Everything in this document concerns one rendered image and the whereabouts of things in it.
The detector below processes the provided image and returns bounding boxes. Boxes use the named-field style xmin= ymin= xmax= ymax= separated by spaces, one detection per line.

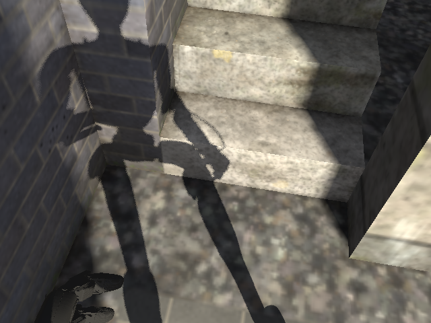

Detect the left robot hand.
xmin=34 ymin=270 xmax=124 ymax=323

